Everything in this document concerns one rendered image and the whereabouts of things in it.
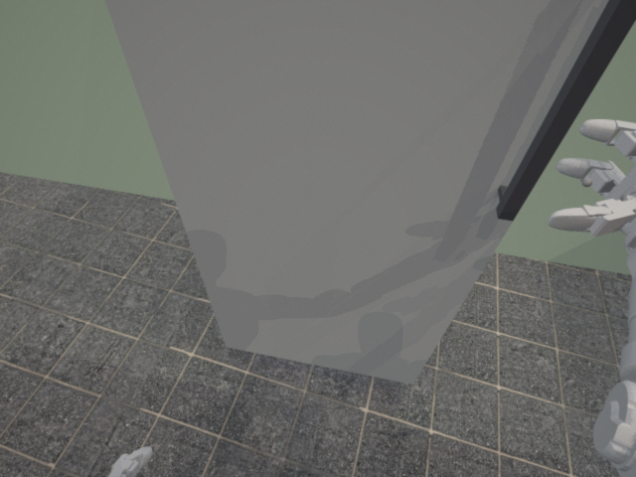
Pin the handle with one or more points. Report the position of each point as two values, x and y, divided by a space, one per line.
608 34

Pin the fridge door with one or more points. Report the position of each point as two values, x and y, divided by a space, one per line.
336 163

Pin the left robot hand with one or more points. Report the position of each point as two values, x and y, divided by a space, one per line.
130 465

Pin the right robot hand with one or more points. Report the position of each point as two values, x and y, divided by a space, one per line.
612 214

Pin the right robot upper arm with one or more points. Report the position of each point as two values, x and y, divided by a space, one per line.
614 433

